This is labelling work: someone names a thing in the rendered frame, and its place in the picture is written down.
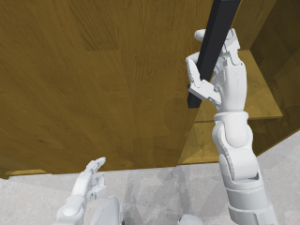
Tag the handle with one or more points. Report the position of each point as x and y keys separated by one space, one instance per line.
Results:
x=218 y=26

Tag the left robot forearm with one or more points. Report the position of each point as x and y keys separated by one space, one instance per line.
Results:
x=72 y=212

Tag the left robot hand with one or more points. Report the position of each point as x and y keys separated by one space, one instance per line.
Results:
x=86 y=184

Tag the robot right thigh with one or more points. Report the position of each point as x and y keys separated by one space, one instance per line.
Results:
x=187 y=219

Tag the right robot hand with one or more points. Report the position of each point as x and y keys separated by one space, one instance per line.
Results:
x=229 y=77

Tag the right robot forearm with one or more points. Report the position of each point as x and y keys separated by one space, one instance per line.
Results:
x=242 y=178

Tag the wardrobe door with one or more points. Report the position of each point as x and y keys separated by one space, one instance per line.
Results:
x=87 y=79
x=11 y=164

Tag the robot left thigh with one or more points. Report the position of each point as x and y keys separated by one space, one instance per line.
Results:
x=109 y=212

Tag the robot thigh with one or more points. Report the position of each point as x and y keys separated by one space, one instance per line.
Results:
x=109 y=212
x=187 y=219

